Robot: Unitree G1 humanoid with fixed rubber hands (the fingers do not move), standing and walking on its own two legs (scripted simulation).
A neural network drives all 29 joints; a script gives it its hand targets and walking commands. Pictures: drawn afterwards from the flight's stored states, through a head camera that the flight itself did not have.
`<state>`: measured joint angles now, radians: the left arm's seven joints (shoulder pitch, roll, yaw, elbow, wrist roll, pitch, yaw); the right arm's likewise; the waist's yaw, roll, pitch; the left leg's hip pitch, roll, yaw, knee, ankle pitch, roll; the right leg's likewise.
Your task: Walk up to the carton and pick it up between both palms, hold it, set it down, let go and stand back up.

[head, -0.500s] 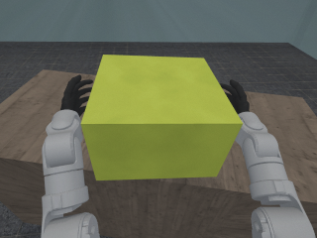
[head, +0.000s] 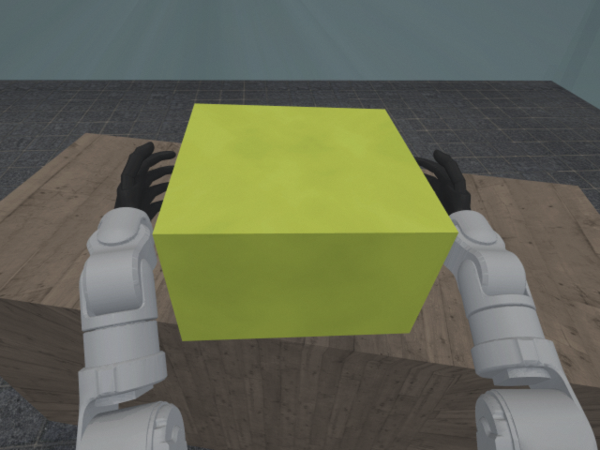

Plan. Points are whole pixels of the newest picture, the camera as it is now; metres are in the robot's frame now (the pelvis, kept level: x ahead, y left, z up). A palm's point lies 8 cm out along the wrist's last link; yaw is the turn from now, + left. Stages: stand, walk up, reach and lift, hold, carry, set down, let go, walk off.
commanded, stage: hold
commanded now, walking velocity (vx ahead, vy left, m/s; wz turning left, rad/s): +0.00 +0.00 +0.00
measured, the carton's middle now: (295, 211) +0.41 +0.01 +0.15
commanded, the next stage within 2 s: none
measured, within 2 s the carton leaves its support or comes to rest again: neither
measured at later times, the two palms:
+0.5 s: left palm (138, 211) +0.35 +0.20 +0.20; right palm (450, 211) +0.36 -0.19 +0.18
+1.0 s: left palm (136, 209) +0.34 +0.20 +0.20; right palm (451, 212) +0.35 -0.19 +0.19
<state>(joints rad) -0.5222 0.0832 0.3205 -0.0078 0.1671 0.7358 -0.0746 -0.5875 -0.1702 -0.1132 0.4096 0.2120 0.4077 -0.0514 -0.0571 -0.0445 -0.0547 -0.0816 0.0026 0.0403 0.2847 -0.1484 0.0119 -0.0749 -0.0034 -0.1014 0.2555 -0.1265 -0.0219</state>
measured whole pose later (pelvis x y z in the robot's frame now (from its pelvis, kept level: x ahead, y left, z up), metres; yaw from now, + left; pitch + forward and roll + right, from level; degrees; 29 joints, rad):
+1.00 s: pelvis +0.00 +0.00 +0.00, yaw +0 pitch -3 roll +0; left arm -0.53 0.07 0.34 0.00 0.17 0.73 -0.09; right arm -0.59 -0.17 -0.11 0.39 0.20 0.42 -0.06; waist -0.05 -0.04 -0.05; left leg -0.08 0.00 0.04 0.27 -0.14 0.01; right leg -0.08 0.00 -0.10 0.26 -0.12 -0.02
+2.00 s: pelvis +0.00 -0.01 +0.00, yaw +0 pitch -3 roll +0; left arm -0.49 0.07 0.32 -0.05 0.17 0.74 -0.08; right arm -0.56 -0.17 -0.11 0.36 0.21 0.43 -0.06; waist -0.05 -0.05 -0.04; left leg -0.07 0.01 0.03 0.28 -0.15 0.00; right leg -0.06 0.00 -0.11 0.25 -0.13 -0.03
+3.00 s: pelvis -0.01 +0.00 +0.00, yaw +0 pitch -4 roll +0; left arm -0.52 0.07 0.31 0.01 0.18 0.73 -0.06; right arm -0.58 -0.19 -0.11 0.43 0.20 0.39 -0.04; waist -0.04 -0.04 -0.03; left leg -0.07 0.00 0.04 0.28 -0.14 0.01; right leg -0.07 0.00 -0.09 0.25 -0.12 -0.02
